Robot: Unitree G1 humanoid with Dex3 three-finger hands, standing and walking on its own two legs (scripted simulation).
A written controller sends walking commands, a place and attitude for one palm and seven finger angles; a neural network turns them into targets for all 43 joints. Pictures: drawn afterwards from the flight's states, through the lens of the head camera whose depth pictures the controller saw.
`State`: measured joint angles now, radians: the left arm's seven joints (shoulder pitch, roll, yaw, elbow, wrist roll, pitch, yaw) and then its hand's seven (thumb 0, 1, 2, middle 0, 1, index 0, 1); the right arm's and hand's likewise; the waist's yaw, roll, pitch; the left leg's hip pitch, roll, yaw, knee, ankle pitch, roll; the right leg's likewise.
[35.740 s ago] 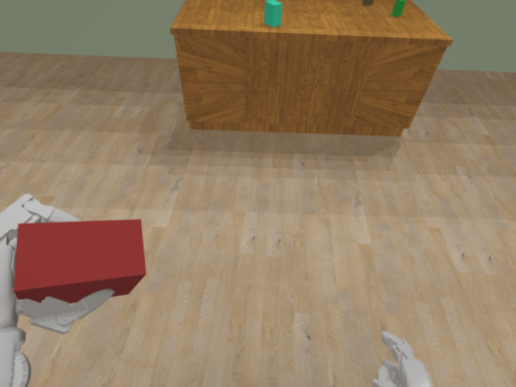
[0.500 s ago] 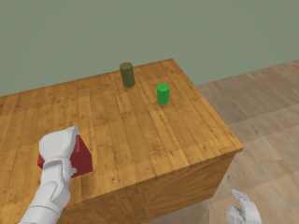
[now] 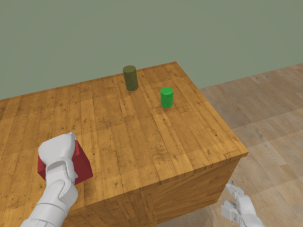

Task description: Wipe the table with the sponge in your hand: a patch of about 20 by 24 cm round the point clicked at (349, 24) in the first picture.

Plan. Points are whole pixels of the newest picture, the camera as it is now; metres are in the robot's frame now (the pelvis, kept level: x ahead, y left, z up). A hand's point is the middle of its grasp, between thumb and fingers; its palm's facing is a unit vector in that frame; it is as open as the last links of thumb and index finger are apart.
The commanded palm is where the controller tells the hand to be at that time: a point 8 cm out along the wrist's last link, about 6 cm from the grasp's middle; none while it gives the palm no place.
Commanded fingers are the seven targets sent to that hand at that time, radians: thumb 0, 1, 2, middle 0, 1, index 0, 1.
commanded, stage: lower the sponge onto the table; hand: left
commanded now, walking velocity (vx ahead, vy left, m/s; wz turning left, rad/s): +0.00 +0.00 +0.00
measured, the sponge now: (69, 169) +0.26 +0.30 -0.02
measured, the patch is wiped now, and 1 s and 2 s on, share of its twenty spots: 0.00 0.00 0.10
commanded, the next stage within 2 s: wipe forward along the first lane in 0.98 s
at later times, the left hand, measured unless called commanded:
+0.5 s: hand (73, 175) +0.25 +0.27 -0.01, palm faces -0.17 -0.15 -0.97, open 10.3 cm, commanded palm +0.24 +0.27 +0.06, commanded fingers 0.00 0.10 1.30 -1.20 -1.60 -1.20 -1.60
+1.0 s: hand (79, 173) +0.26 +0.26 -0.02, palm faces -0.12 -0.08 -0.99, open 10.3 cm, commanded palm +0.24 +0.27 +0.04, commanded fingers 0.00 0.10 1.30 -1.20 -1.60 -1.20 -1.60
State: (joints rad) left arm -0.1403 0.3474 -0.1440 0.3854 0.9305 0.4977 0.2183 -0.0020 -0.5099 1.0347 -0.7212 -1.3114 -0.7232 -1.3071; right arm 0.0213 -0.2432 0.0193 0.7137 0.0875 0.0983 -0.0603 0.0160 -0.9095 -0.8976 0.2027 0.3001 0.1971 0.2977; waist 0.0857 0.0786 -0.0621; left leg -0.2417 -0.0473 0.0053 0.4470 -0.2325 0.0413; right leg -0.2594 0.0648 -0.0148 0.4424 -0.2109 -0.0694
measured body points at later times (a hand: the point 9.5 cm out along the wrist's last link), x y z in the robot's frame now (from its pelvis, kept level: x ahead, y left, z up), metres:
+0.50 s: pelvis +0.00 +0.00 +0.00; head -0.01 -0.03 +0.45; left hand +0.25 +0.28 +0.04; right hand +0.22 -0.22 -0.10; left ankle +0.00 +0.09 -0.74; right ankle +0.01 -0.08 -0.74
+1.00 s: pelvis -0.01 +0.00 -0.01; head +0.00 -0.03 +0.44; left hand +0.26 +0.26 +0.03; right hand +0.18 -0.25 -0.11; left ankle +0.00 +0.09 -0.74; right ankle +0.01 -0.08 -0.74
